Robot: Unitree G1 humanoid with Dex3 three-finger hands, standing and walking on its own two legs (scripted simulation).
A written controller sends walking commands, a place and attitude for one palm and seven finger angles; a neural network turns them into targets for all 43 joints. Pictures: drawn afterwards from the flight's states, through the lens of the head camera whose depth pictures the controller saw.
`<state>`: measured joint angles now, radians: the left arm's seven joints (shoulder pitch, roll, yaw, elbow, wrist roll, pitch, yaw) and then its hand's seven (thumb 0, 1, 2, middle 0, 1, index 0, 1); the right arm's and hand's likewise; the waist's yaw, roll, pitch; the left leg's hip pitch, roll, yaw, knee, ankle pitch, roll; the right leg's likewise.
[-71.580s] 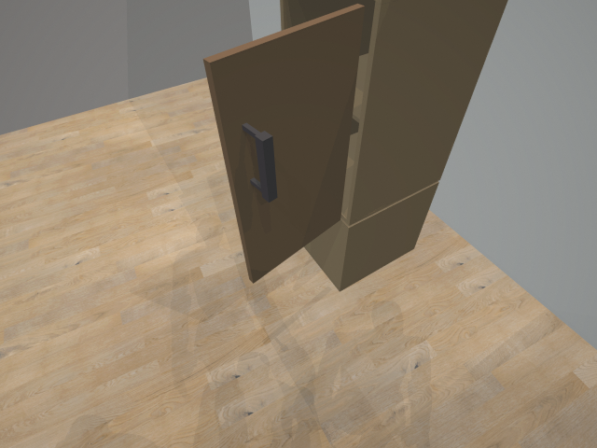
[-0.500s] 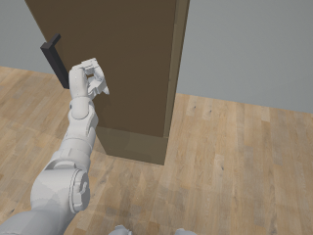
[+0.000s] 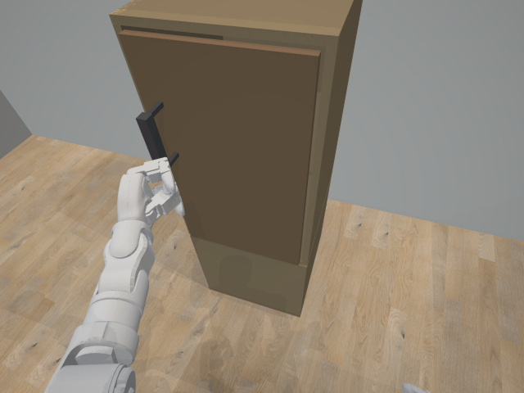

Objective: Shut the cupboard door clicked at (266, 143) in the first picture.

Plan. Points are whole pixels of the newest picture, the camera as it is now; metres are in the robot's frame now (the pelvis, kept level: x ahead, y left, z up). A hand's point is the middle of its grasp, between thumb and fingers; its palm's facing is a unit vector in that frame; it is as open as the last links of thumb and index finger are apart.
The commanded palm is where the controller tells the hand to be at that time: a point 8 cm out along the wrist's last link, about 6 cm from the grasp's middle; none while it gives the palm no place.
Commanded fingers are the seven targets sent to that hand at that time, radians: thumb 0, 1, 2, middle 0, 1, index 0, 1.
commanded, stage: draw the hand back to the body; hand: left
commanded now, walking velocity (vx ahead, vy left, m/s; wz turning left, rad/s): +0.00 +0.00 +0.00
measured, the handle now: (161, 140) +0.57 +0.21 +0.08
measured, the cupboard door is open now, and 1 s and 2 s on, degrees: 0 0 0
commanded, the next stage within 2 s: step back with the hand held close in 1.26 s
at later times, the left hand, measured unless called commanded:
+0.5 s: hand (83, 255) +0.26 +0.22 +0.15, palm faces +0.24 -0.94 -0.24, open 3.5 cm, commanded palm +0.22 +0.27 +0.17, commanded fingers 0.00 0.90 0.90 -0.69 -0.84 -0.69 -0.84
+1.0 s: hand out of the picture +0.18 +0.30 +0.19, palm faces +0.50 -0.76 -0.42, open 6.9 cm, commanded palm +0.14 +0.33 +0.20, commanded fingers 0.00 0.90 0.90 -0.20 -0.30 -0.20 -0.30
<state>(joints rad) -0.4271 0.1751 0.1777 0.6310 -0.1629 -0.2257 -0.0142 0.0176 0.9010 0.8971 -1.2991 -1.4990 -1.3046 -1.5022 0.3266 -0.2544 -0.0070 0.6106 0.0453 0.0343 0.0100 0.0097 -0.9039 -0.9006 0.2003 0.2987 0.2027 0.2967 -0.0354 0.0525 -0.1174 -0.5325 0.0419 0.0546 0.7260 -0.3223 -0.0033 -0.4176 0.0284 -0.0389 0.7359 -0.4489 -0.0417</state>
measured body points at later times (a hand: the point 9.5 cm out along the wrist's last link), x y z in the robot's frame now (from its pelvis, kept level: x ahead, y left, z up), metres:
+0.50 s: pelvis -0.02 +0.02 +0.03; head -0.03 +0.00 +0.48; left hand +0.24 +0.27 +0.16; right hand +0.17 -0.20 -0.06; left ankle +0.02 +0.13 -0.71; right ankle -0.05 -0.09 -0.71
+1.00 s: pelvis +0.00 +0.03 +0.03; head -0.02 -0.01 +0.48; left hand +0.14 +0.34 +0.21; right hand +0.20 -0.19 -0.06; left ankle +0.02 +0.13 -0.71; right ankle -0.05 -0.09 -0.71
